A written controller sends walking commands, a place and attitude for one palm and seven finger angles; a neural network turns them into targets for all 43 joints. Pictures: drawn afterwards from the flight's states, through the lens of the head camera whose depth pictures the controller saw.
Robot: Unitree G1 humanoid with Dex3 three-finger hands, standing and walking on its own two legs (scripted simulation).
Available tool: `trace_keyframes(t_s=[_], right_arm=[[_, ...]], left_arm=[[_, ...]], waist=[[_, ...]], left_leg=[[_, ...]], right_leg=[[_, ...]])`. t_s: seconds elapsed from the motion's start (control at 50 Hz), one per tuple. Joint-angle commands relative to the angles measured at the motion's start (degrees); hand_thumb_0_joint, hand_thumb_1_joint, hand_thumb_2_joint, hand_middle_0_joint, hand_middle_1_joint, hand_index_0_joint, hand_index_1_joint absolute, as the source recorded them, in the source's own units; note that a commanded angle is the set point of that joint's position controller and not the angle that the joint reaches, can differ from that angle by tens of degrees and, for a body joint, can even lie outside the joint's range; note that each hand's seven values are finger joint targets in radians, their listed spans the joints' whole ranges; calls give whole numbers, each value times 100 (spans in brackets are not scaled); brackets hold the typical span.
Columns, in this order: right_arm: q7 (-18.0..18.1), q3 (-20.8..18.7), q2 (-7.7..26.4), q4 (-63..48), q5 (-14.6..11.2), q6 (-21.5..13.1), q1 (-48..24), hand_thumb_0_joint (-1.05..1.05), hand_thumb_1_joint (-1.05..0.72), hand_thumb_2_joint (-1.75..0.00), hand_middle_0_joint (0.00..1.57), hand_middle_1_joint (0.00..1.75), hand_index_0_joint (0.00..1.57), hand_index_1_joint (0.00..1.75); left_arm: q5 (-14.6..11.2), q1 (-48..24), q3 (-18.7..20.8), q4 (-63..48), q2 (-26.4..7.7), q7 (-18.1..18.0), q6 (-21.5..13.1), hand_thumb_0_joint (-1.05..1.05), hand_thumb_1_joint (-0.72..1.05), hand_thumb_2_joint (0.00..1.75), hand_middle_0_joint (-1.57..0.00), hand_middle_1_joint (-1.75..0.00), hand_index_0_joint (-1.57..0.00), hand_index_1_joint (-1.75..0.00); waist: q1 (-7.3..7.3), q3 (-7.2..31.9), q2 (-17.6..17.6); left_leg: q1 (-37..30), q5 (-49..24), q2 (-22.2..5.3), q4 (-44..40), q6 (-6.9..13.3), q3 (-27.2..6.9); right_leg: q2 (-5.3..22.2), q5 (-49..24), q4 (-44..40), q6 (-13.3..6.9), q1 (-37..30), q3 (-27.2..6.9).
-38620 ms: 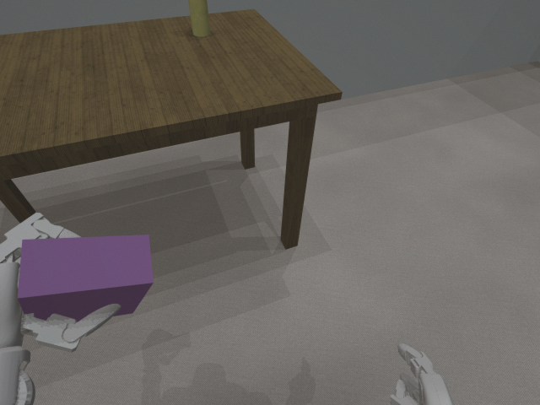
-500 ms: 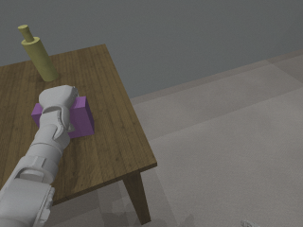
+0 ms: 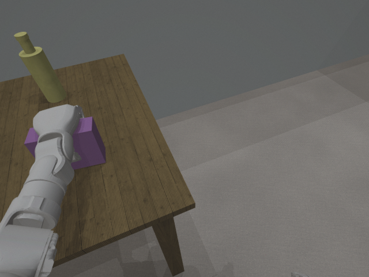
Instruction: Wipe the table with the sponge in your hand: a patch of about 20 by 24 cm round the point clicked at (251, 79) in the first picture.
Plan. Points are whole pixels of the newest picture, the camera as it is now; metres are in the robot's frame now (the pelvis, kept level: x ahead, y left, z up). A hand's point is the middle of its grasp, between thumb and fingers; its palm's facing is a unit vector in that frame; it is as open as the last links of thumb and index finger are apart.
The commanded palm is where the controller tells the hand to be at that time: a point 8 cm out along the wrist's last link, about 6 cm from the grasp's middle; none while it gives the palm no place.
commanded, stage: slide back across to the first lane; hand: left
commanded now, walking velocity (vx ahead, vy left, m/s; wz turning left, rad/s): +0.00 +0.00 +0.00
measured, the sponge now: (72, 151) +0.39 +0.29 +0.06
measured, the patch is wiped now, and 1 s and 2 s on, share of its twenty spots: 1.00 1.00 1.00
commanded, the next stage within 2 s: wipe back along the first lane in 0.32 s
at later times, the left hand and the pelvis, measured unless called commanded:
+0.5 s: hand (37, 146) +0.37 +0.35 +0.10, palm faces -0.08 -0.04 -1.00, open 9.7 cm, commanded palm +0.35 +0.34 +0.15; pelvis +0.02 +0.01 +0.00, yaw +2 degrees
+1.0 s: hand (39, 157) +0.35 +0.34 +0.10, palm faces +0.00 -0.06 -1.00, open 9.7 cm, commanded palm +0.30 +0.33 +0.13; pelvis +0.02 +0.02 +0.00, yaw +1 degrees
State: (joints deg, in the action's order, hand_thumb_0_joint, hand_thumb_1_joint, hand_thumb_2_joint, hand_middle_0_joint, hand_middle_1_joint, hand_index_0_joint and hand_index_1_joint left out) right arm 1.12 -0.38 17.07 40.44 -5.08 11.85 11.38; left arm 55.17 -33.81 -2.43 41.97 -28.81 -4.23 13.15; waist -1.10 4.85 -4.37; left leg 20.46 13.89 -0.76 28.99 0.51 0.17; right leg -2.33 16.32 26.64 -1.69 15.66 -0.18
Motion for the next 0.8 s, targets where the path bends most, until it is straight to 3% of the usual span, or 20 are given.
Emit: trace_keyframes(t_s=[0.0, 0.04, 0.08, 0.16, 0.2, 0.26, 0.28, 0.32, 0.36, 0.4, 0.42, 0.46, 0.5, 0.56, 0.6, 0.66, 0.68, 0.74, 0.76, 0.78], right_arm=[[73, -227, 800, -810, 15, -204, -750, 0, -90, -90, 20, 30, 20, 30], [80, -204, 816, -803, 19, -208, -761, 0, -90, -90, 20, 30, 20, 30], [83, -216, 794, -839, 24, -213, -803, 0, -90, -90, 20, 30, 20, 30], [67, -221, 783, -933, 41, -204, -862, 0, -90, -90, 20, 30, 20, 30], [94, -201, 833, -851, 49, -185, -817, 0, -90, -90, 20, 30, 20, 30], [103, -195, 805, -920, 59, -186, -905, 0, -90, -90, 20, 30, 20, 30], [110, -196, 829, -859, 70, -183, -840, 0, -90, -90, 20, 30, 20, 30], [104, -198, 828, -865, 81, -193, -804, 0, -90, -90, 20, 30, 20, 30], [100, -199, 820, -931, 79, -190, -871, 0, -90, -90, 20, 30, 20, 30], [104, -215, 857, -892, 87, -180, -790, 0, -90, -90, 20, 30, 20, 30], [99, -226, 839, -898, 78, -183, -786, 0, -90, -90, 20, 30, 20, 30], [71, -247, 802, -1015, 79, -205, -853, 0, -90, -90, 20, 30, 20, 30], [51, -267, 833, -983, 89, -197, -770, 0, -90, -90, 20, 30, 20, 30], [32, -262, 836, -1040, 83, -201, -854, 0, -90, -90, 20, 30, 20, 30], [20, -268, 852, -985, 81, -190, -833, 0, -90, -90, 20, 30, 20, 30], [0, -260, 821, -1104, 85, -205, -988, 0, -90, -90, 20, 30, 20, 30], [-15, -271, 807, -1061, 91, -216, -937, 0, -90, -90, 20, 30, 20, 30], [-37, -242, 799, -1093, 66, -230, -1015, 0, -90, -90, 20, 30, 20, 30], [-38, -220, 815, -1124, 69, -227, -1092, 0, -90, -90, 20, 30, 20, 30], [-39, -203, 795, -1101, 54, -222, -1077, 0, -90, -90, 20, 30, 20, 30]], left_arm=[[164, -1724, 385, -1017, -1812, -37, 239, 0, 10, 130, -120, -160, -120, -160], [180, -1566, 473, -998, -1932, 43, 259, 0, 10, 130, -120, -160, -120, -160], [146, -1600, 342, -1313, -1777, 133, 198, 0, 10, 130, -120, -160, -120, -160], [69, -1254, 541, -1662, -1879, 276, 60, 0, 10, 130, -120, -160, -120, -160], [92, -1294, 686, -1565, -2143, 308, 29, 0, 10, 130, -120, -160, -120, -160], [92, -1378, 728, -1839, -2195, 393, -80, 0, 10, 130, -120, -160, -120, -160], [120, -1260, 838, -1702, -2357, 387, -79, 0, 10, 130, -120, -160, -120, -160], [114, -1200, 824, -1722, -2324, 427, -155, 0, 10, 130, -120, -160, -120, -160], [66, -1149, 872, -1968, -2321, 497, -258, 0, 10, 130, -120, -160, -120, -160], [38, -1091, 914, -1939, -2418, 524, -297, 0, 10, 130, -120, -160, -120, -160], [37, -1033, 780, -1897, -2231, 546, -305, 0, 10, 130, -120, -160, -120, -160], [-61, -842, 562, -2242, -1841, 619, -350, 0, 10, 130, -120, -160, -120, -160], [-86, -615, 504, -2251, -1753, 593, -340, 0, 10, 130, -120, -160, -120, -160], [-210, -139, 712, -2344, -1801, 558, -315, 0, 10, 130, -120, -160, -120, -160], [-180, -176, 542, -2383, -1652, 526, -245, 0, 10, 130, -120, -160, -120, -160], [-204, 88, 543, -2805, -1574, 485, -139, 0, 10, 130, -120, -160, -120, -160], [-210, 199, 454, -2805, -1474, 456, -105, 0, 10, 130, -120, -160, -120, -160], [-256, 708, 516, -2732, -1462, 438, 30, 0, 10, 130, -120, -160, -120, -160], [-298, 816, 676, -2784, -1562, 445, 58, 0, 10, 130, -120, -160, -120, -160], [-294, 870, 515, -2756, -1437, 442, 109, 0, 10, 130, -120, -160, -120, -160]], waist=[[174, 1291, 327], [203, 1214, 369], [168, 1296, 138], [230, 1443, 207], [172, 1310, 319], [205, 1393, 91], [202, 1353, 111], [198, 1392, 165], [226, 1512, -2], [173, 1446, 62], [145, 1351, 138], [175, 1466, -45], [146, 1468, 132], [247, 1500, 295], [173, 1372, 362], [280, 1523, 78], [228, 1464, 161], [271, 1238, 355], [349, 1234, 370], [278, 1116, 399]], left_leg=[[-831, -1338, 242, -270, 358, -12], [-822, -1403, 256, -286, 350, -32], [-1052, -1600, 241, -277, 344, -66], [-1134, -2036, 248, -226, 335, -64], [-1109, -1990, 246, -217, 342, -52], [-1176, -2152, 266, -214, 334, -50], [-1203, -2178, 255, -200, 334, -58], [-1220, -2270, 257, -166, 339, -55], [-1297, -2567, 253, -149, 325, -72], [-1338, -2464, 238, -137, 333, -87], [-1333, -2486, 242, -127, 338, -93], [-1519, -2749, 217, -111, 334, -142], [-1564, -2764, 199, -71, 329, -172], [-1394, -2756, 223, -74, 322, -170], [-1381, -2656, 194, -88, 312, -174], [-1475, -2838, 191, -98, 302, -235], [-1524, -2841, 183, -64, 309, -230], [-1270, -2500, 204, -112, 291, -184], [-1176, -2443, 213, -151, 293, -197], [-1166, -2353, 211, -168, 289, -184]], right_leg=[[-51, -1719, -383, -163, -643, 24], [-49, -1809, -396, -176, -694, 36], [-58, -1849, -369, -199, -642, 71], [-37, -2419, -354, -217, -897, 52], [-35, -2459, -356, -193, -844, 54], [-16, -2569, -367, -213, -911, 31], [-23, -2539, -338, -210, -892, 56], [-22, -2700, -358, -206, -905, 55], [-2, -2897, -314, -227, -973, 54], [-21, -2744, -347, -203, -865, 82], [-31, -2713, -354, -201, -780, 119], [-32, -2695, -371, -220, -715, 117], [-53, -2630, -345, -199, -636, 160], [-41, -2828, -331, -207, -860, 115], [-45, -2690, -309, -179, -711, 173], [-48, -2598, -304, -212, -785, 147], [-56, -2604, -289, -192, -747, 181], [-55, -2578, -313, -178, -816, 164], [-45, -2579, -308, -204, -923, 132], [-46, -2487, -295, -177, -859, 176]])
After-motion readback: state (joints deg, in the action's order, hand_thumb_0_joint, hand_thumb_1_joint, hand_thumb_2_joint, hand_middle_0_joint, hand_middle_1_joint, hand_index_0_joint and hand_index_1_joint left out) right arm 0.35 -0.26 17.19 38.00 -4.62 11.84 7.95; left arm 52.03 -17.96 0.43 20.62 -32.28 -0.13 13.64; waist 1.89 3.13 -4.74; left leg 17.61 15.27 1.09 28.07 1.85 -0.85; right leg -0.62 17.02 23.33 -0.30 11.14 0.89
